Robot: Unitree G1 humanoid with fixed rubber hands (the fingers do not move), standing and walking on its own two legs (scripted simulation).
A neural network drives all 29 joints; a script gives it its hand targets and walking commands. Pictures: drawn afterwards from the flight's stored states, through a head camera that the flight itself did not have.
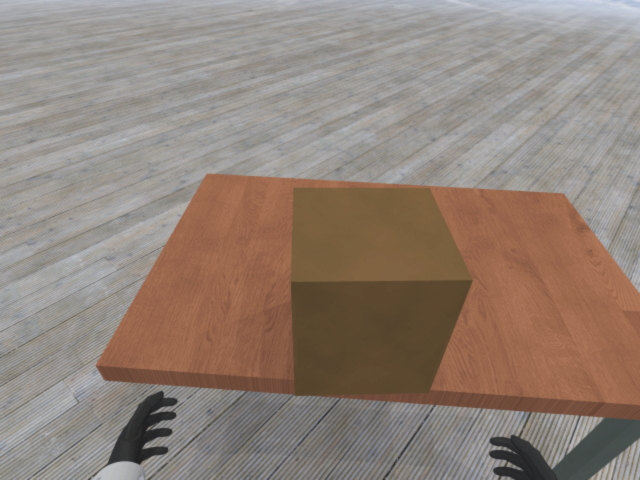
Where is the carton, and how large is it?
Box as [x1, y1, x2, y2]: [291, 188, 472, 395]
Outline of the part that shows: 293,188 291,305 295,395 428,392 472,280 429,188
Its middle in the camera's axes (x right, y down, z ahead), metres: +0.06 +0.07 +0.60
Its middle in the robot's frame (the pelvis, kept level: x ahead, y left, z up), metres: +0.42 -0.03 +0.03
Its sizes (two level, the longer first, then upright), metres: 0.210 0.200 0.250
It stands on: a table, 0.67 m high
